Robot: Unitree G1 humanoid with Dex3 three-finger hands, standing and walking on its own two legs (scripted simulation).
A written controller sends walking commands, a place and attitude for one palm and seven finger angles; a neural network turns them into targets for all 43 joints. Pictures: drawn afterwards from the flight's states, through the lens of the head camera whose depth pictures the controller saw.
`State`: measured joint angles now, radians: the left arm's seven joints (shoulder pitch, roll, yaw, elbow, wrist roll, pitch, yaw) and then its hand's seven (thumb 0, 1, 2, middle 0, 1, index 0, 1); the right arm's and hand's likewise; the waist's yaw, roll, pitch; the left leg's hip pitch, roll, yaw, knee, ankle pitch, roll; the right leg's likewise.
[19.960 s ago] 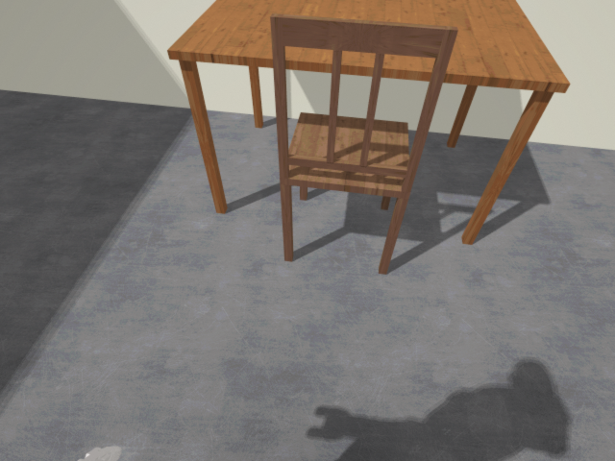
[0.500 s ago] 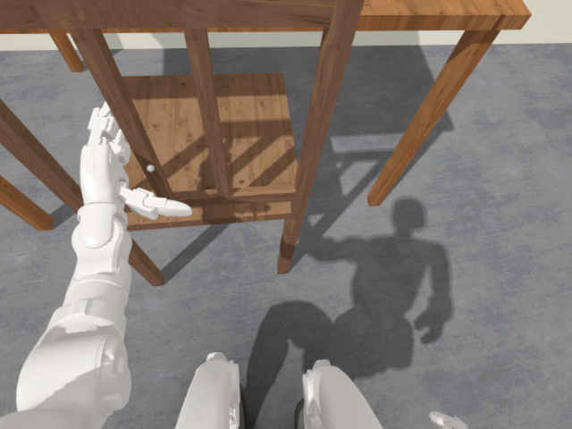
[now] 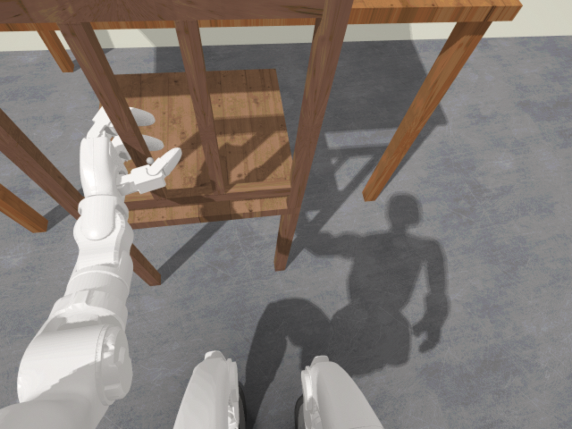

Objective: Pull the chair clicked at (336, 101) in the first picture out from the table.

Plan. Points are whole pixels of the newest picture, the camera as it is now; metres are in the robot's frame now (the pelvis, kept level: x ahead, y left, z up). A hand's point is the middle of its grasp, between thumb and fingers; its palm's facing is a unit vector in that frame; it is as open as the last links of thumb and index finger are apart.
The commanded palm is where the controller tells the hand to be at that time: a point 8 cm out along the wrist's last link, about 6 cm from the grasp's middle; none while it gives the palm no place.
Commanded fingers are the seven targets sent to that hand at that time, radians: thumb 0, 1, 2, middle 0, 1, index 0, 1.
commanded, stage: hook a spindle and tug to test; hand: left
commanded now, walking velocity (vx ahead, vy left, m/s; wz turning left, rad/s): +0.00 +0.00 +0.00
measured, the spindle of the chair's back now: (130, 133) +0.50 +0.19 +0.05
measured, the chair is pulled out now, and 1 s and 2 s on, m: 0.00 0.02 0.16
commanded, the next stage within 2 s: step backward, pulling the chair out in 0.76 s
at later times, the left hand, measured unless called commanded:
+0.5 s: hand (152, 162) +0.47 +0.16 +0.03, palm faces +0.11 -0.99 -0.02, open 5.3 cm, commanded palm +0.43 +0.20 +0.03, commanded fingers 0.00 0.90 0.90 -0.50 -1.45 -0.50 -1.45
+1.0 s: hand (150, 168) +0.46 +0.16 +0.04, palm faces +0.11 -0.99 -0.13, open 5.4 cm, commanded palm +0.43 +0.20 +0.04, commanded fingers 0.00 0.90 0.90 -0.50 -1.45 -0.50 -1.45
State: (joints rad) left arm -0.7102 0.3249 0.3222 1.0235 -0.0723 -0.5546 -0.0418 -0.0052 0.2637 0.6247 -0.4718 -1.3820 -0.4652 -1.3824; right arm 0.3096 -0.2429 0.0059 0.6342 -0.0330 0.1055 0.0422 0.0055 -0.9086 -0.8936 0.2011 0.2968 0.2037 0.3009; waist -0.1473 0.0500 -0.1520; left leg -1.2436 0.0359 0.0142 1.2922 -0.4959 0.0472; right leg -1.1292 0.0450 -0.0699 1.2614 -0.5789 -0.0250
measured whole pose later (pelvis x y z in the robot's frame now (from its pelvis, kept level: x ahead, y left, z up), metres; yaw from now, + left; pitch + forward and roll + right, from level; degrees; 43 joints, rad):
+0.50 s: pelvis +0.02 +0.00 +0.01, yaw +0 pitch +26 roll -3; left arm -0.58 0.28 0.29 0.87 -0.11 -0.52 -0.02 0.01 0.75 0.78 -0.43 -1.42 -0.41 -1.44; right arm 0.29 -0.24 0.00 0.59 -0.02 0.12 0.06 0.01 -0.91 -0.89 0.20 0.30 0.20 0.30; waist -0.13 0.04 -0.16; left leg -1.19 0.04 0.03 1.25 -0.51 0.04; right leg -1.08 0.05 -0.06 1.22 -0.59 -0.03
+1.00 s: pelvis +0.04 +0.00 +0.06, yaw +2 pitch +19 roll -2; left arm -0.51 0.24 0.15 0.77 -0.08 -0.24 0.07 0.04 0.74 0.81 -0.38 -1.28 -0.41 -1.44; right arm 0.25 -0.22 0.01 0.57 0.05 0.17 -0.04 0.01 -0.91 -0.89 0.20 0.30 0.20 0.30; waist -0.10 0.05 -0.06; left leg -0.90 0.00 0.02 1.02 -0.45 0.05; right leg -0.78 0.03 -0.05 0.98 -0.53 -0.02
